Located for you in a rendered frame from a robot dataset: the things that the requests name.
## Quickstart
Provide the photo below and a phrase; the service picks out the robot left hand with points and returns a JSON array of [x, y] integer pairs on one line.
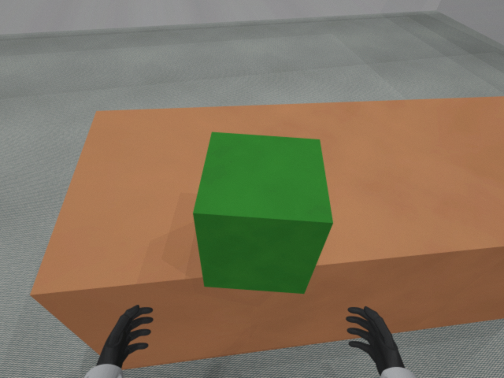
[[116, 348]]

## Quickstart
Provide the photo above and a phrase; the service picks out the pedestal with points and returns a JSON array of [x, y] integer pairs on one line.
[[416, 190]]

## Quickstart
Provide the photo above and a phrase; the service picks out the robot right hand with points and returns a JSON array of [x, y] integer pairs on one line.
[[382, 349]]

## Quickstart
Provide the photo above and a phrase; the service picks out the carton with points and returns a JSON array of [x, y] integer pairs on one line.
[[262, 213]]

